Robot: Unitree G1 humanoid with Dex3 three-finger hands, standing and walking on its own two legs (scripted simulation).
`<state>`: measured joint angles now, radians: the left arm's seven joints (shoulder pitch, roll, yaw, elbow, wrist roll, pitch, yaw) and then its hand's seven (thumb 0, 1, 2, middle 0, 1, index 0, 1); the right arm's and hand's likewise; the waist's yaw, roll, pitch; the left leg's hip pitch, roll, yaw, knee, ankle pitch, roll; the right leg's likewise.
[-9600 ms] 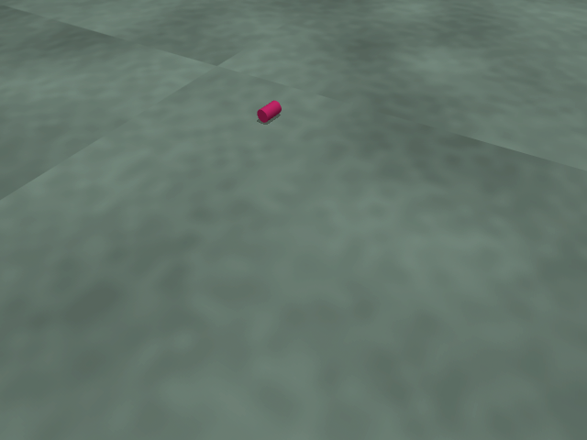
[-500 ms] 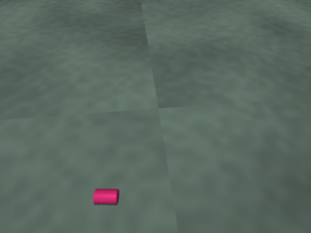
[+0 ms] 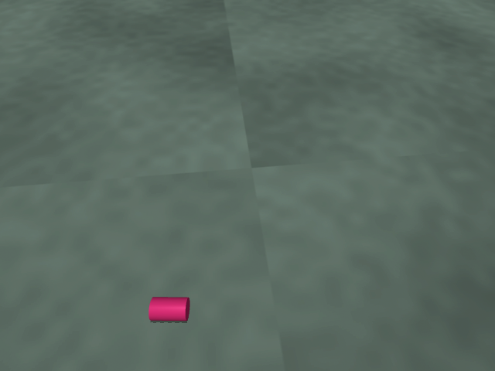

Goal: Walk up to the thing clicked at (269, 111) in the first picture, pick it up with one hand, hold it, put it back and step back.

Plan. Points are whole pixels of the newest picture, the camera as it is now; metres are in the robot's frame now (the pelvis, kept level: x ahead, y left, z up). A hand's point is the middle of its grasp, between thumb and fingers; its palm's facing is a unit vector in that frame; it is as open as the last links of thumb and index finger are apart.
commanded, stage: stand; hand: left
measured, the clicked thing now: (170, 308) +0.45 +0.32 -0.74
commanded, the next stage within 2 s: walk up in 0.42 s
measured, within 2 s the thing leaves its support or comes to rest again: neither
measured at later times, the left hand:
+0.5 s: hand out of the picture +0.07 +0.27 -0.15, palm faces +0.01 -0.92 -0.38, open 7.4 cm
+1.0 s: hand out of the picture +0.08 +0.41 -0.17, palm faces -0.04 -0.92 -0.39, open 7.4 cm
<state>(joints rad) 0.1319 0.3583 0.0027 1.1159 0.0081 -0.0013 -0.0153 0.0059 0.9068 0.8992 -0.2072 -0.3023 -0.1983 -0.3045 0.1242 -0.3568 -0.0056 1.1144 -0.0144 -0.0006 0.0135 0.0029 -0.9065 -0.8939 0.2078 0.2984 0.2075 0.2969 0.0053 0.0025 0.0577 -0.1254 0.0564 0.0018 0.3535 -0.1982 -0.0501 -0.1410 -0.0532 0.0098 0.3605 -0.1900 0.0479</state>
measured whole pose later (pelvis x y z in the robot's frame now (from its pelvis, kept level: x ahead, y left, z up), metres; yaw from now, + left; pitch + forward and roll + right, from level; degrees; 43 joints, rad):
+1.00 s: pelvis +0.03 +0.13 -0.02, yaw +0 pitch -2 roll +0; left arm 0.22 0.41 0.04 0.97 0.01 0.03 0.01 0.01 0.91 0.90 -0.21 -0.30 -0.20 -0.30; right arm 0.23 -0.34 -0.05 0.89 -0.02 -0.01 0.01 0.00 -0.90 -0.89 0.21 0.30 0.21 0.30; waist 0.00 -0.02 0.13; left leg -0.25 0.00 0.06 0.60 -0.32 0.04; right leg -0.37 0.03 0.07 0.86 -0.47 -0.02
